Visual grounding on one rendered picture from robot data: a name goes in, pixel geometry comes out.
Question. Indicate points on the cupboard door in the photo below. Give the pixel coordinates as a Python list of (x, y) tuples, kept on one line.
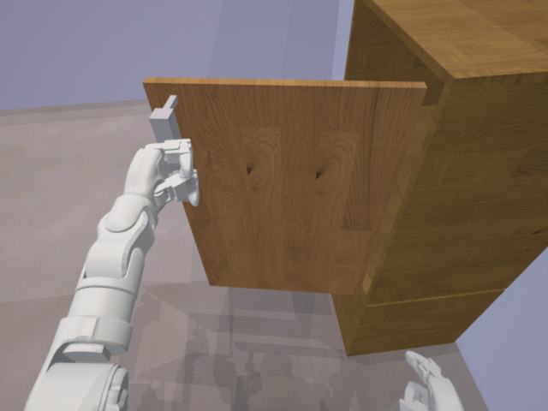
[(295, 176)]

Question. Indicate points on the robot left upper arm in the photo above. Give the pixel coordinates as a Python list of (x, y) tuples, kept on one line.
[(82, 387)]

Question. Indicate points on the handle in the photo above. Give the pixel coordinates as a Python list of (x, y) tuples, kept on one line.
[(165, 127)]

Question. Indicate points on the left robot forearm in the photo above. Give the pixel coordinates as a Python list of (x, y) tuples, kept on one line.
[(98, 322)]

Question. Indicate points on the left robot hand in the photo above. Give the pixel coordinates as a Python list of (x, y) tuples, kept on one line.
[(148, 176)]

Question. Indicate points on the right robot hand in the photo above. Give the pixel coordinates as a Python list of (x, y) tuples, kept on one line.
[(440, 395)]

